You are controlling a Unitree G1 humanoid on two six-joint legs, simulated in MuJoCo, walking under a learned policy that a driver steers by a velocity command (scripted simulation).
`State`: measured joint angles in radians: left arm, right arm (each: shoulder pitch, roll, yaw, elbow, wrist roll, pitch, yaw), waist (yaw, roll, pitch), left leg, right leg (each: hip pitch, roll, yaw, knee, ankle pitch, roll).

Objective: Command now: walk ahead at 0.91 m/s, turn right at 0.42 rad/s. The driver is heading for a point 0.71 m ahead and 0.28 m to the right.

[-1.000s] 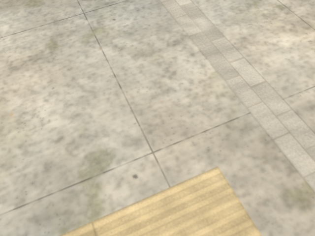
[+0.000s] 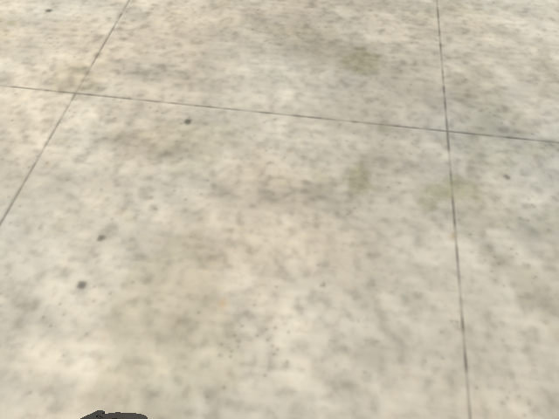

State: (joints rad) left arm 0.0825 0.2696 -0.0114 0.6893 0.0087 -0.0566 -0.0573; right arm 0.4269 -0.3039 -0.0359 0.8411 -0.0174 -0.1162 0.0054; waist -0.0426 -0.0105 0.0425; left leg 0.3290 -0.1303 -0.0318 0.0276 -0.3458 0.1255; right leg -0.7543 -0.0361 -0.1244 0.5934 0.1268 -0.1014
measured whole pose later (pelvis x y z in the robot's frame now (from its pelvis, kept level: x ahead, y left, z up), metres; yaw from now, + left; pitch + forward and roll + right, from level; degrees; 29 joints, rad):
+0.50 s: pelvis +0.35 +0.00 +0.01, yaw -27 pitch +1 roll -1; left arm 0.38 0.34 0.10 0.77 0.00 0.02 0.01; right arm 0.04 -0.28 0.05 0.61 -0.03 -0.06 -0.04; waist 0.10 0.03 0.06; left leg -0.47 -0.03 -0.13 0.50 0.01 -0.01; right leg -0.20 0.26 0.29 0.67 -0.41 -0.09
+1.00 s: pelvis +0.38 +0.00 +0.01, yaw -56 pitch +0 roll +2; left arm 0.20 0.30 0.05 0.59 0.02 0.08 -0.03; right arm 0.23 -0.33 -0.06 0.66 -0.03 0.06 -0.01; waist -0.02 0.05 0.05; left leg -0.49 0.10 0.10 0.91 -0.46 -0.07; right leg -0.31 0.03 0.02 0.65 -0.34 -0.06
